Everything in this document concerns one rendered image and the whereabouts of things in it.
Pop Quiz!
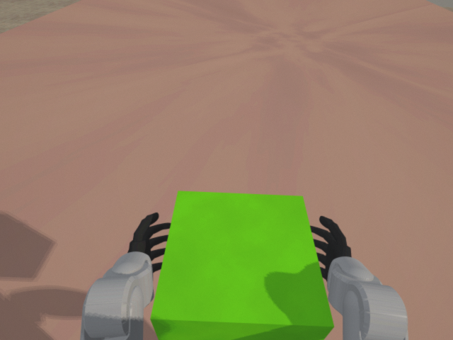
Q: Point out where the robot right hand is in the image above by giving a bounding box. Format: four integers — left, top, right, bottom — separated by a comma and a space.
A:
310, 216, 351, 281

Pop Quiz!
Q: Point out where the carton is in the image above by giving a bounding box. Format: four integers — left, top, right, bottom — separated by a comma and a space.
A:
150, 191, 334, 340

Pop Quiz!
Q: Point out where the right robot forearm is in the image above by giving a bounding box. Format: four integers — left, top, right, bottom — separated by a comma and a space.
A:
327, 256, 408, 340

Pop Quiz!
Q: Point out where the robot left hand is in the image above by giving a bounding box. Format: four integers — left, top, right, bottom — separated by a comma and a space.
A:
128, 212, 171, 273

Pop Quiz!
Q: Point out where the left robot forearm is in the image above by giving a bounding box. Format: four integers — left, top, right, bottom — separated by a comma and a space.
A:
80, 251, 154, 340

